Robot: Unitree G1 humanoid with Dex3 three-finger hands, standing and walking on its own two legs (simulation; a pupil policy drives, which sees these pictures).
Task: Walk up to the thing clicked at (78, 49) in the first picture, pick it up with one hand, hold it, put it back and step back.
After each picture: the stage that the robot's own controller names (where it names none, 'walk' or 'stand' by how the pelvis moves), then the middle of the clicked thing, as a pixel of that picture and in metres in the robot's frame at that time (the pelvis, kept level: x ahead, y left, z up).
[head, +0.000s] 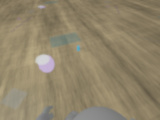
stand; (78, 48) +1.46 +0.31 -0.72
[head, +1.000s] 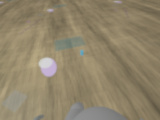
walk; (81, 52) +1.37 +0.31 -0.72
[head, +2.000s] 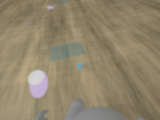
walk; (79, 66) +0.91 +0.27 -0.72
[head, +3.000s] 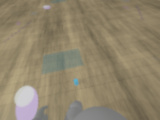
walk; (76, 82) +0.56 +0.25 -0.71
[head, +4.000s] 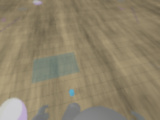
stand; (71, 92) +0.37 +0.21 -0.70
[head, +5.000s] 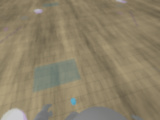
stand; (73, 101) +0.30 +0.20 -0.73
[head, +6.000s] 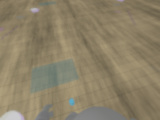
stand; (71, 102) +0.29 +0.22 -0.73
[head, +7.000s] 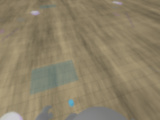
stand; (71, 103) +0.29 +0.22 -0.73
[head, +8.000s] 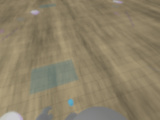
stand; (71, 102) +0.29 +0.23 -0.73
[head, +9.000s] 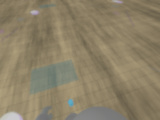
stand; (70, 102) +0.29 +0.24 -0.73
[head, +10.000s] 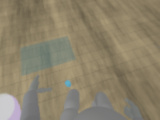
go down; (68, 83) +0.33 +0.23 -0.59
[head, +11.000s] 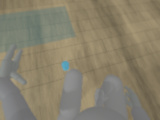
go down; (65, 66) +0.38 +0.24 -0.31
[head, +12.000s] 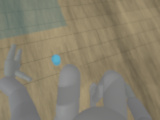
close in; (56, 60) +0.37 +0.27 -0.26
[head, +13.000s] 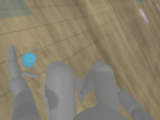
close; (29, 60) +0.37 +0.28 -0.21
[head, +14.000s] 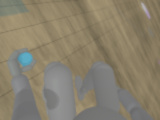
close; (26, 60) +0.36 +0.30 -0.21
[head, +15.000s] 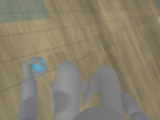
lift; (39, 66) +0.29 +0.29 -0.19
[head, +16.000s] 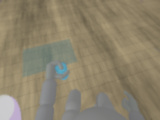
lift; (62, 71) +0.32 +0.20 +0.01
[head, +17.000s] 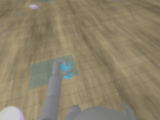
hold; (66, 70) +0.34 +0.18 +0.03
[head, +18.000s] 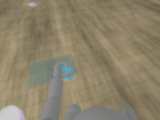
hold; (67, 72) +0.33 +0.17 +0.00
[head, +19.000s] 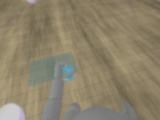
hold; (68, 72) +0.33 +0.17 +0.00
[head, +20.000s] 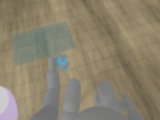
crouch; (63, 63) +0.37 +0.21 -0.08
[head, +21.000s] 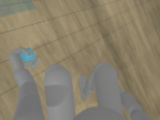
lower; (29, 58) +0.36 +0.29 -0.22
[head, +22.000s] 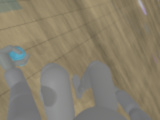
lower; (19, 57) +0.38 +0.31 -0.22
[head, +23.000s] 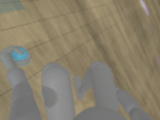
lower; (21, 57) +0.38 +0.31 -0.22
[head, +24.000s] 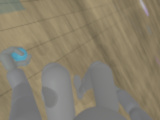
lower; (21, 57) +0.37 +0.31 -0.22
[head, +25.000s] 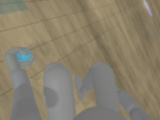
loosen; (25, 58) +0.37 +0.30 -0.22
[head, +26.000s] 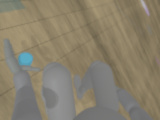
withdraw; (25, 60) +0.36 +0.29 -0.22
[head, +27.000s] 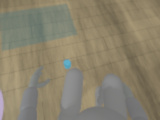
walk; (67, 64) +0.39 +0.23 -0.32
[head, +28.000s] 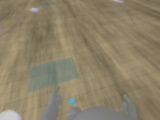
stand; (72, 101) +0.31 +0.19 -0.66
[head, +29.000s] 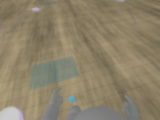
stand; (71, 99) +0.33 +0.21 -0.66
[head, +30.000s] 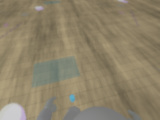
stand; (72, 98) +0.33 +0.21 -0.69
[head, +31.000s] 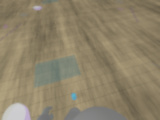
walk; (74, 96) +0.34 +0.20 -0.72
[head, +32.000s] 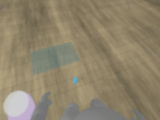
walk; (75, 80) +0.47 +0.14 -0.71
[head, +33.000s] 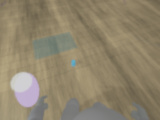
walk; (73, 63) +0.75 +0.24 -0.71
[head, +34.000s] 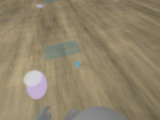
stand; (78, 64) +0.95 +0.23 -0.71
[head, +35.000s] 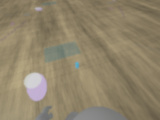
stand; (77, 65) +0.95 +0.25 -0.73
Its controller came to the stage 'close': yes
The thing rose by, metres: 0.72
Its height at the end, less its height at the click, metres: +0.00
